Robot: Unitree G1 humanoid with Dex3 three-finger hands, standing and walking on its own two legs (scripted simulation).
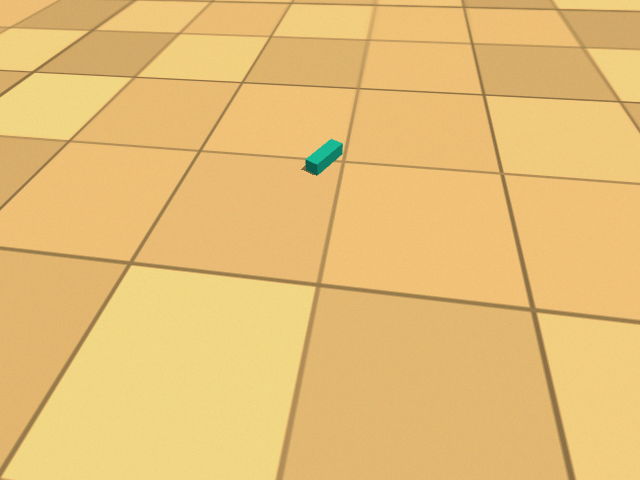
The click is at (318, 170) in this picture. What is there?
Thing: lying carton
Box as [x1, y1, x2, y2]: [305, 139, 342, 174]
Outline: 342,143 330,139 305,159 306,169 315,174 318,174 342,153
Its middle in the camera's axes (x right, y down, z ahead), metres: +0.01 -0.43 +2.03
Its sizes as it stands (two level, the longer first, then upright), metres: 0.220 0.075 0.068
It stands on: the floor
